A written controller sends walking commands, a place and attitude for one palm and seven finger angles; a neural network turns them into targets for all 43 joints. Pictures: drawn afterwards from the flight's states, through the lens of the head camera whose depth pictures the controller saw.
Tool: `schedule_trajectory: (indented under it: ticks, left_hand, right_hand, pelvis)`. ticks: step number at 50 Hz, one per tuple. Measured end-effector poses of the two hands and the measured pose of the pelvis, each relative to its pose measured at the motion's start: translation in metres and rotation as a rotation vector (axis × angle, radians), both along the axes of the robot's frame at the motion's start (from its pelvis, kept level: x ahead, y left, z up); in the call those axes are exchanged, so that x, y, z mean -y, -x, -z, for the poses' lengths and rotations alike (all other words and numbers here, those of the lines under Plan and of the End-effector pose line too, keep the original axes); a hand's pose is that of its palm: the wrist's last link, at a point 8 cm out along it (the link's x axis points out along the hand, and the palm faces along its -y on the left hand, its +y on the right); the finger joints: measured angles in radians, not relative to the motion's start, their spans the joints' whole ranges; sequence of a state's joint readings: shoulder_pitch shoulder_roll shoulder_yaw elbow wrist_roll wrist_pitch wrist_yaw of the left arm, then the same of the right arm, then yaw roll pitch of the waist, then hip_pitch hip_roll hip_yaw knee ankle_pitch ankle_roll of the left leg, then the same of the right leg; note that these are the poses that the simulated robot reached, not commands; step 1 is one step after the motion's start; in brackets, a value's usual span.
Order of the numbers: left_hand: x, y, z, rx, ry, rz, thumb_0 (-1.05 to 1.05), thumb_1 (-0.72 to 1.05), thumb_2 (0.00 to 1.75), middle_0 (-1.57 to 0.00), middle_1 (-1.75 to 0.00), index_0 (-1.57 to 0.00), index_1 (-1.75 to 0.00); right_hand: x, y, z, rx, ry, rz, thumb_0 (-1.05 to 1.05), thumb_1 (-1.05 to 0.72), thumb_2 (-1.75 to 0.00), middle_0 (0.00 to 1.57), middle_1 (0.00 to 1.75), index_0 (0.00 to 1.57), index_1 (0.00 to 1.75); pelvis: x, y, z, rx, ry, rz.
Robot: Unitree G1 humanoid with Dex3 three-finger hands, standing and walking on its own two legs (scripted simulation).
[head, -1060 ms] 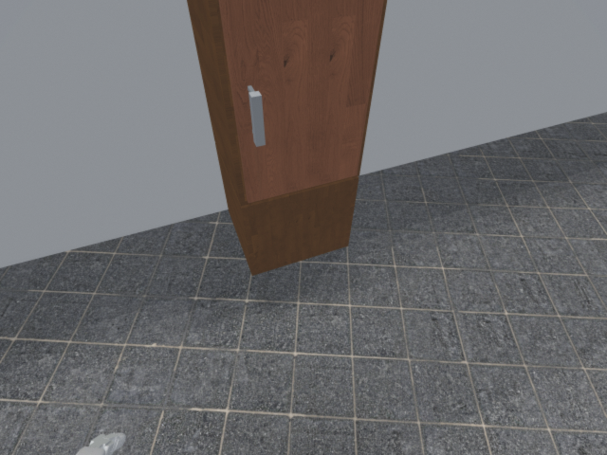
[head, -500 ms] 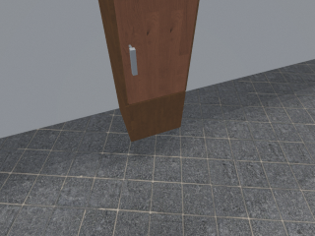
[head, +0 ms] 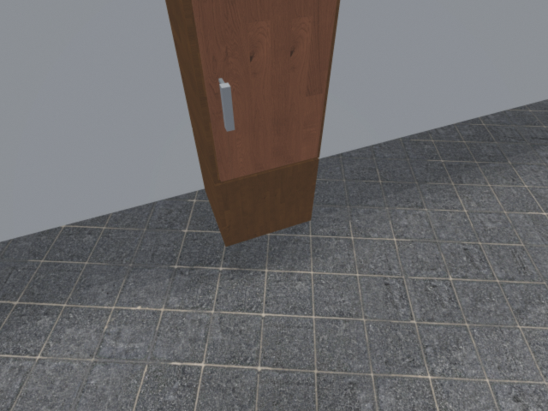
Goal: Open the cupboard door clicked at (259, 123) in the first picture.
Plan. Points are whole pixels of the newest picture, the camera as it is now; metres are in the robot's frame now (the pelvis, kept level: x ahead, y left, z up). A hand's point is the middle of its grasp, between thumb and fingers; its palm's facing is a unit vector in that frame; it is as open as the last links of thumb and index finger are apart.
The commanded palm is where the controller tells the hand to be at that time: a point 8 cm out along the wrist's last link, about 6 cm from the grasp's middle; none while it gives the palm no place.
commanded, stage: look at it before walking up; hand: left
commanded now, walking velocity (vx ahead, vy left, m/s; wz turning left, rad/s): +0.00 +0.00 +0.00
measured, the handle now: (225, 104) +0.91 +0.20 -0.04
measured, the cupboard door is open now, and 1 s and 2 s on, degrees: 0 0 0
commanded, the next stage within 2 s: walk to a spot facing it in 0.38 s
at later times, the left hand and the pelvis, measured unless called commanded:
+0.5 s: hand out of the picture +0.09 +0.25 -0.15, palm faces -0.02 -0.94 -0.34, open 7.4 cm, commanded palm none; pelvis +0.01 +0.00 +0.00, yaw +0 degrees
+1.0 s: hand out of the picture +0.06 +0.16 -0.17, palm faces -0.16 -0.95 -0.28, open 7.4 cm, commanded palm none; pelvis -0.01 -0.03 -0.02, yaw -13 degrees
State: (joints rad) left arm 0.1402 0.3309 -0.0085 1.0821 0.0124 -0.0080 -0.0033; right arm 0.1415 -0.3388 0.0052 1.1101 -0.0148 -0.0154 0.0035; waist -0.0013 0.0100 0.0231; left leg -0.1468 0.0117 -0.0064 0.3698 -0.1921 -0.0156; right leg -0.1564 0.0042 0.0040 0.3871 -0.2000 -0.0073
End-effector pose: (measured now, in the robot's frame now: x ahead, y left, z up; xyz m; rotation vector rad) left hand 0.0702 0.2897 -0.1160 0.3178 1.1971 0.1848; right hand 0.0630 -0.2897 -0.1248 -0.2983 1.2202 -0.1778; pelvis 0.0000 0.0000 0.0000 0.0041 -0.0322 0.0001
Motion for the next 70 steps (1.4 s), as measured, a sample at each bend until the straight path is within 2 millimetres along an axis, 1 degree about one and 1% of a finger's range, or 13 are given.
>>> schedule_trajectory:
  ticks: [12, 21, 31, 35, 39, 42, 46, 50, 54, 58, 62, 66, 70]
  left_hand:
    - [-0.002, -0.002, 0.002, -0.019, -0.001, -0.006, 0.01, 0.90, 0.89, -0.20, -0.30, -0.20, -0.30]
    - [-0.004, -0.008, 0.001, -0.014, -0.003, -0.009, 0.01, 0.90, 0.89, -0.20, -0.30, -0.20, -0.30]
    - [-0.002, -0.013, 0.003, -0.022, -0.007, -0.003, 0.01, 0.91, 0.89, -0.20, -0.30, -0.20, -0.30]
    - [0.008, -0.010, 0.012, -0.056, 0.013, 0.020, 0.01, 0.91, 0.89, -0.20, -0.30, -0.20, -0.30]
    - [0.025, -0.007, 0.022, -0.086, 0.037, 0.054, 0.01, 0.91, 0.89, -0.20, -0.30, -0.20, -0.30]
    - [0.043, -0.006, 0.025, -0.101, 0.045, 0.076, 0.01, 0.91, 0.89, -0.20, -0.30, -0.20, -0.30]
    - [0.065, -0.002, 0.029, -0.086, 0.041, 0.107, 0.01, 0.91, 0.89, -0.20, -0.30, -0.20, -0.30]
    - [0.081, 0.007, 0.020, -0.102, 0.051, 0.107, 0.01, 0.91, 0.89, -0.20, -0.30, -0.20, -0.30]
    - [0.090, 0.007, 0.014, -0.123, 0.063, 0.143, 0.01, 0.90, 0.89, -0.20, -0.30, -0.20, -0.30]
    - [0.092, -0.002, 0.011, -0.122, 0.068, 0.183, 0.01, 0.90, 0.89, -0.20, -0.30, -0.20, -0.30]
    - [0.086, -0.016, 0.012, -0.106, 0.071, 0.223, 0.01, 0.90, 0.89, -0.20, -0.30, -0.20, -0.30]
    - [0.075, -0.032, 0.015, -0.089, 0.075, 0.266, 0.01, 0.90, 0.89, -0.20, -0.30, -0.20, -0.30]
    - [0.059, -0.051, 0.022, -0.079, 0.082, 0.316, 0.01, 0.90, 0.89, -0.20, -0.30, -0.20, -0.30]
  right_hand:
    - [0.001, -0.009, -0.001, -0.009, 0.006, -0.006, 0.01, -0.90, -0.89, 0.20, 0.30, 0.20, 0.30]
    - [0.000, -0.022, -0.004, 0.011, 0.009, -0.011, 0.01, -0.90, -0.89, 0.20, 0.30, 0.20, 0.30]
    - [-0.004, -0.030, -0.003, 0.045, 0.009, 0.008, 0.01, -0.90, -0.89, 0.20, 0.30, 0.20, 0.30]
    - [-0.013, -0.019, 0.005, 0.055, -0.016, 0.053, 0.01, -0.91, -0.89, 0.20, 0.30, 0.20, 0.30]
    - [-0.020, 0.003, 0.018, 0.046, -0.054, 0.108, 0.01, -0.91, -0.89, 0.20, 0.30, 0.20, 0.30]
    - [-0.018, 0.023, 0.031, 0.033, -0.089, 0.156, 0.01, -0.90, -0.89, 0.20, 0.30, 0.20, 0.30]
    - [-0.008, 0.044, 0.051, 0.001, -0.121, 0.214, 0.01, -0.90, -0.89, 0.20, 0.30, 0.21, 0.30]
    - [-0.001, 0.058, 0.042, -0.020, -0.127, 0.253, 0.01, -0.91, -0.89, 0.20, 0.30, 0.20, 0.30]
    - [0.006, 0.066, 0.028, 0.003, -0.113, 0.294, 0.01, -0.91, -0.89, 0.20, 0.30, 0.20, 0.30]
    - [0.012, 0.072, 0.019, 0.030, -0.086, 0.337, 0.01, -0.91, -0.89, 0.20, 0.30, 0.20, 0.30]
    - [0.011, 0.075, 0.013, 0.059, -0.058, 0.373, 0.01, -0.91, -0.89, 0.20, 0.30, 0.20, 0.30]
    - [0.002, 0.076, 0.006, 0.092, -0.034, 0.402, 0.01, -0.91, -0.89, 0.20, 0.30, 0.20, 0.30]
    - [-0.016, 0.077, -0.002, 0.134, -0.010, 0.436, 0.01, -0.91, -0.89, 0.20, 0.30, 0.20, 0.30]
  pelvis:
    - [0.000, -0.007, -0.001, -0.009, 0.001, -0.001]
    - [-0.001, -0.012, -0.001, -0.005, 0.001, 0.000]
    - [-0.002, -0.013, 0.001, -0.010, 0.000, 0.034]
    - [-0.001, -0.009, 0.006, -0.014, -0.007, 0.075]
    - [0.004, -0.002, 0.013, -0.010, -0.029, 0.124]
    - [0.012, 0.002, 0.019, 0.002, -0.040, 0.168]
    - [0.025, 0.007, 0.029, 0.000, -0.028, 0.201]
    - [0.032, 0.012, 0.018, -0.012, -0.028, 0.227]
    - [0.034, 0.015, 0.008, -0.033, -0.040, 0.274]
    - [0.031, 0.016, 0.004, -0.048, -0.043, 0.321]
    - [0.023, 0.016, 0.004, -0.056, -0.035, 0.364]
    - [0.009, 0.016, 0.005, -0.062, -0.024, 0.410]
    - [-0.011, 0.016, 0.006, -0.067, -0.014, 0.460]
